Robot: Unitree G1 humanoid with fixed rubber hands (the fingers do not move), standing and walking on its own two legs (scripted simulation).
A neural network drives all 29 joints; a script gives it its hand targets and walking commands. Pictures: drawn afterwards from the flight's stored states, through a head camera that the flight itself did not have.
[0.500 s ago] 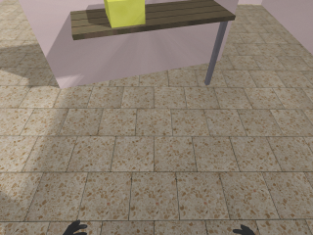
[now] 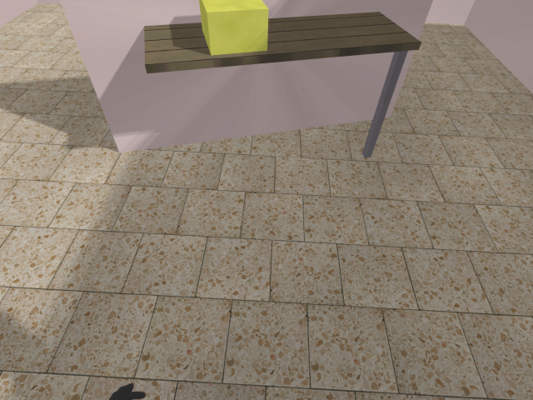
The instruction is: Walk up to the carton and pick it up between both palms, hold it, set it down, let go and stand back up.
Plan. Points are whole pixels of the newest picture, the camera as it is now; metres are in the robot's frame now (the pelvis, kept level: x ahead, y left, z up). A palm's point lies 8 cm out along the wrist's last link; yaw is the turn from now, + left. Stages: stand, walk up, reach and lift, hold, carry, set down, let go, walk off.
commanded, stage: walk up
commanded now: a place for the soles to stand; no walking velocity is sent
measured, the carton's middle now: (232, 20) +1.46 +0.16 -0.01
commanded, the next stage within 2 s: none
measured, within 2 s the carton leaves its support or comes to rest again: neither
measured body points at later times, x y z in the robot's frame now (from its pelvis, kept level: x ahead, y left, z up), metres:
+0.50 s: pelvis +0.16 +0.01 -0.01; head +0.14 +0.04 +0.44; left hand +0.25 +0.27 -0.13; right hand +0.18 -0.26 -0.12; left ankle +0.07 +0.14 -0.73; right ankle +0.33 -0.13 -0.68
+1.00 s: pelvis +0.38 -0.03 -0.01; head +0.39 -0.01 +0.43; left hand +0.32 +0.24 -0.14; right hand +0.59 -0.23 -0.10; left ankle +0.46 +0.11 -0.72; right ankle +0.39 -0.14 -0.73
